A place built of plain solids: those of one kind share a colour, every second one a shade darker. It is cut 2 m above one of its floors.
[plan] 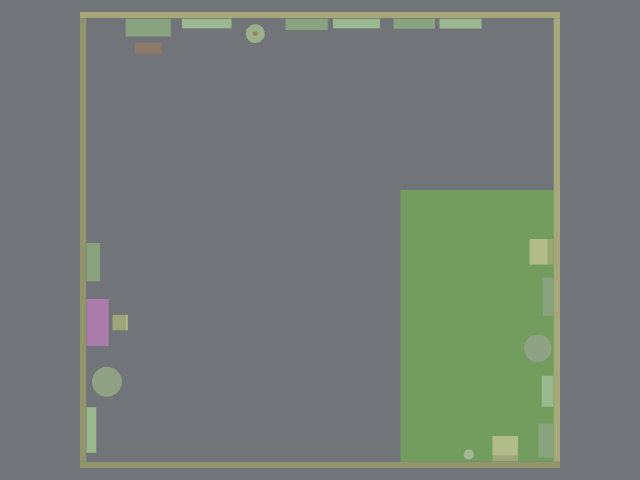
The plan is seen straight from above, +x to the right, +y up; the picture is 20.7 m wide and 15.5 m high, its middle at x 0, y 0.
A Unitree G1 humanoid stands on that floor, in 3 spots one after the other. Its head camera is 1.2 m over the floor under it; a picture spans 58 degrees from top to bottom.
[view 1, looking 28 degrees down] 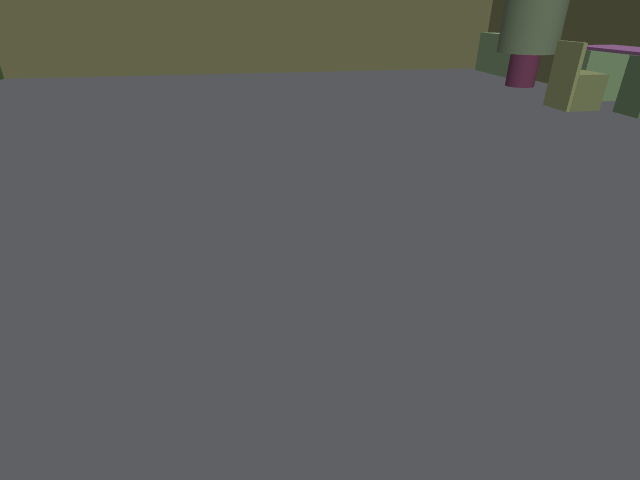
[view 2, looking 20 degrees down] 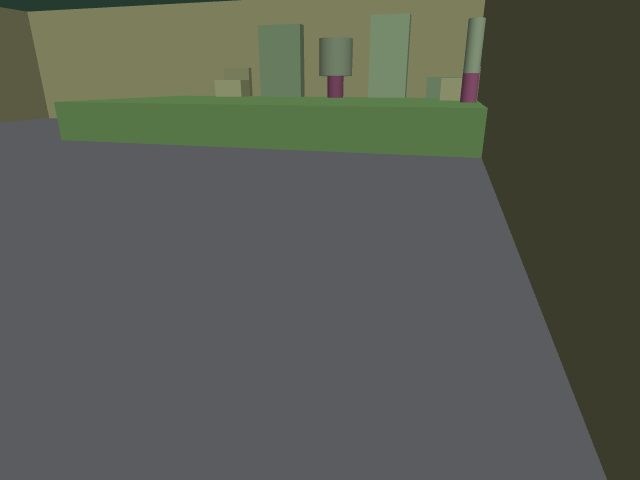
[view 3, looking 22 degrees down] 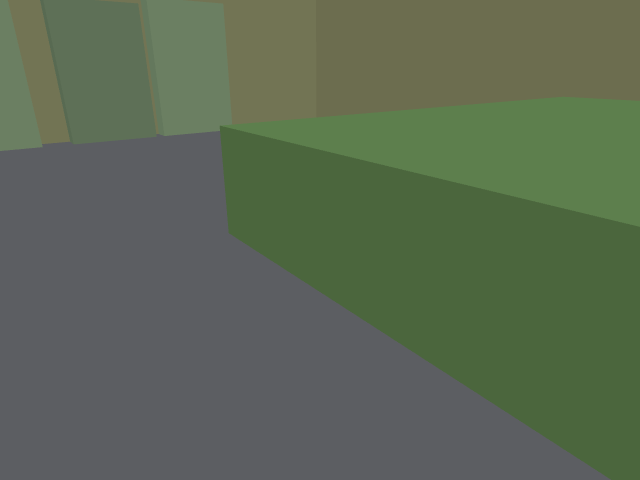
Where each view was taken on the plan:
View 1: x -1.96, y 2.81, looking -100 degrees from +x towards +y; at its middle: ground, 2.56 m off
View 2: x -5.20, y -6.57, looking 16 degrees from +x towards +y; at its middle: ground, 3.51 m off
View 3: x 1.29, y -1.29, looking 53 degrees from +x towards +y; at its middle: floor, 2.35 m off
